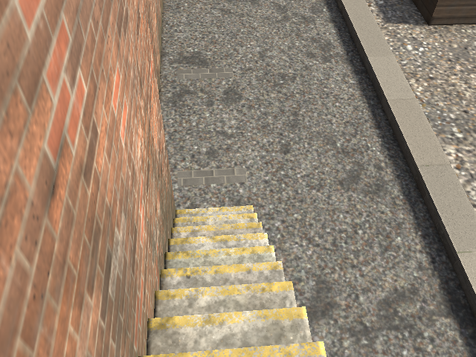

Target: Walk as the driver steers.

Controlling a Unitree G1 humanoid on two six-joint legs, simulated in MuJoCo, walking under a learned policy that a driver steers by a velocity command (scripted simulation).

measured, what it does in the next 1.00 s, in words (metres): goes down: left foot 0.21 m lower, then right foot 0.21 m lower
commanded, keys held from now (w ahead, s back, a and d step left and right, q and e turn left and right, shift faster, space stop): w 0.70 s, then w+q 0.30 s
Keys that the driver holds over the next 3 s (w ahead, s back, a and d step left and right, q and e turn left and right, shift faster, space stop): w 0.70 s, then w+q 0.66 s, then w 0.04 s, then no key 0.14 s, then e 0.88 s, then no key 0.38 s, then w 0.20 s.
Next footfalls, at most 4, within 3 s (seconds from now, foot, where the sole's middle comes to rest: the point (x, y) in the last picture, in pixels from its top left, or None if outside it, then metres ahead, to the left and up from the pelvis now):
0.06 left None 0.09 0.12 -0.88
0.52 right None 0.36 -0.16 -1.09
1.32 left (198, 326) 0.85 0.21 -1.50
1.82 right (222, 270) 1.35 0.13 -1.91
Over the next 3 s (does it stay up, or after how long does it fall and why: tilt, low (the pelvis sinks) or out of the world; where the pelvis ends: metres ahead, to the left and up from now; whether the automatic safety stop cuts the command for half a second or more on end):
stays up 1.41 0.17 -1.36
